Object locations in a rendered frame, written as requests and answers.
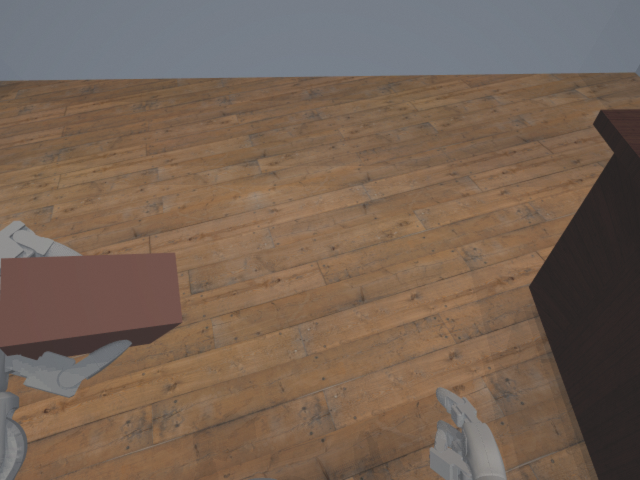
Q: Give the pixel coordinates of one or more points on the right robot hand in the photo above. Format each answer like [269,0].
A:
[474,452]

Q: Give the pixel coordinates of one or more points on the sponge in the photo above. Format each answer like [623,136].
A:
[74,305]

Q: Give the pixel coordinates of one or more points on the robot left forearm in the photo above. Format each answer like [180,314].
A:
[13,440]

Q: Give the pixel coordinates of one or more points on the table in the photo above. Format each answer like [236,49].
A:
[587,294]

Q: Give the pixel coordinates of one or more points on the left robot hand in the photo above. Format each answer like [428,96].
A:
[52,372]

